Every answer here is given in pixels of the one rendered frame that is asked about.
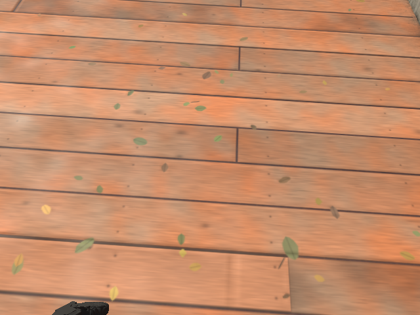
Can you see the left robot hand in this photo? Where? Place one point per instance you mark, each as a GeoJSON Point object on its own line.
{"type": "Point", "coordinates": [86, 308]}

